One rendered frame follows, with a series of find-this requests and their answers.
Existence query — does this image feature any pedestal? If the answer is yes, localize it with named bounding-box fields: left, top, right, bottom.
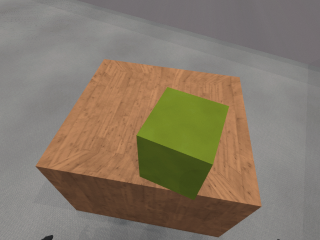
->
left=36, top=59, right=262, bottom=237

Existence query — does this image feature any carton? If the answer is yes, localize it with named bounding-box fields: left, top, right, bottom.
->
left=136, top=87, right=229, bottom=200

